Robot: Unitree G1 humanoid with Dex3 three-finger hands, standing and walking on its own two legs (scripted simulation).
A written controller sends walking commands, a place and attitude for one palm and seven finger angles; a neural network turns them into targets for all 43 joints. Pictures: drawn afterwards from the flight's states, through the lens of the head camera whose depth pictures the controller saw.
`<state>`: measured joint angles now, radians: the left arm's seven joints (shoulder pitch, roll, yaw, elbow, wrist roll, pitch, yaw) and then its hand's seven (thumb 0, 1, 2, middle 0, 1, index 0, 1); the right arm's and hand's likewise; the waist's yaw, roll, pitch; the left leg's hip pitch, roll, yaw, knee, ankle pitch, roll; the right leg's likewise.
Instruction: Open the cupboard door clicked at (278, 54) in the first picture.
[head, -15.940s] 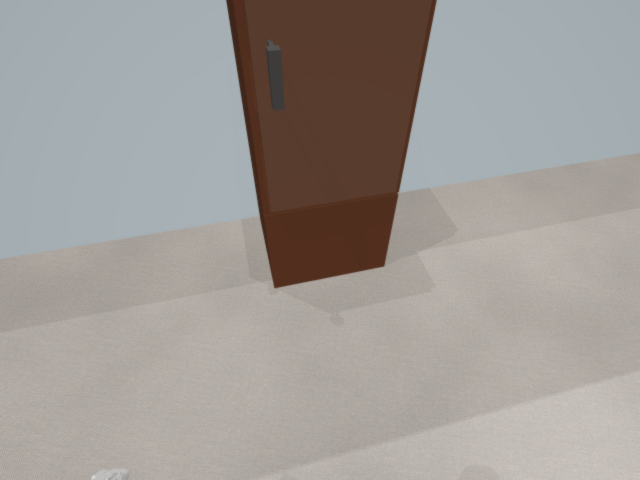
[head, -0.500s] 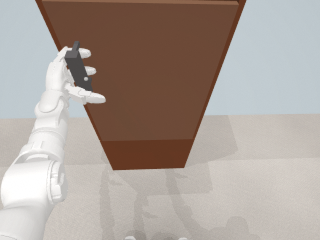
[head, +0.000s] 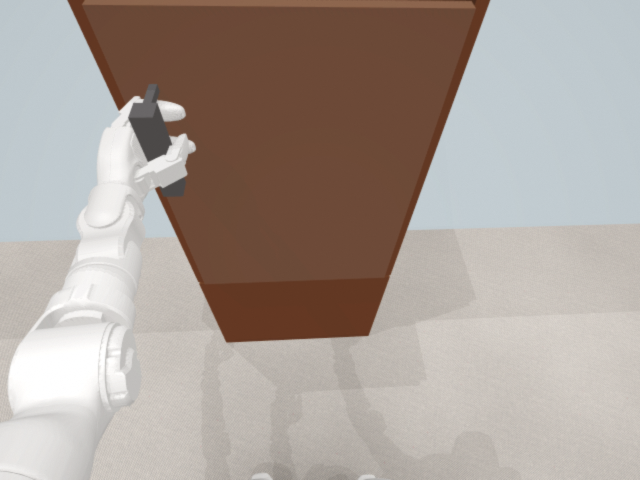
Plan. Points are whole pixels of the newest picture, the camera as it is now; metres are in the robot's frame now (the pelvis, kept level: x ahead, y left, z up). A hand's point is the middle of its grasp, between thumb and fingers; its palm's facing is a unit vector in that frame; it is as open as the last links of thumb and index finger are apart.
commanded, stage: close the thumb around the handle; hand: left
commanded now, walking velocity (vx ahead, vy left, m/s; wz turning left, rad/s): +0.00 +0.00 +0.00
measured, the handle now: (163, 142) +0.52 +0.19 +0.12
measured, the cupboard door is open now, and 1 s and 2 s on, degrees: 0 34 39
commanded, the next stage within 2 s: pull the door open along its arc in 0.10 s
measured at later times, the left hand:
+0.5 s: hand (177, 172) +0.46 +0.16 +0.12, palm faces +0.02 -1.00 +0.00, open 5.9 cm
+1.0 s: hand (248, 298) +0.28 +0.06 +0.13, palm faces +0.37 -0.93 +0.02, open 6.1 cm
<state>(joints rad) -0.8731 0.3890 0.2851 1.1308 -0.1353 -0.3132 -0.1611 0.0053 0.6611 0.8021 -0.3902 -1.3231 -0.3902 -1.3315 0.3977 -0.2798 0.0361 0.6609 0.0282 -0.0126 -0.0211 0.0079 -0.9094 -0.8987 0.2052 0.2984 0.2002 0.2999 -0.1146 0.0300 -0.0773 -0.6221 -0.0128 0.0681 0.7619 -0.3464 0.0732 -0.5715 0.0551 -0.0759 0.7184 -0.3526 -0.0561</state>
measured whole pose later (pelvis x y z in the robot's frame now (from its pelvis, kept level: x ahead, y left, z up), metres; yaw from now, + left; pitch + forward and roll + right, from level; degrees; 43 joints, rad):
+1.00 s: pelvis +0.01 -0.03 +0.02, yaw +1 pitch +0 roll +0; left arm 0.17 -0.09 -0.20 -0.18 0.01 0.12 0.49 -0.01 0.63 0.74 -0.33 -1.34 -0.39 -1.35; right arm 0.10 -0.17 0.05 0.54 -0.03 0.08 0.01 0.01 -0.91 -0.90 0.20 0.30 0.20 0.30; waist 0.02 0.05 -0.07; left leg -0.29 -0.02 0.04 0.62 -0.32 0.03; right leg -0.25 0.06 -0.09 0.59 -0.35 -0.09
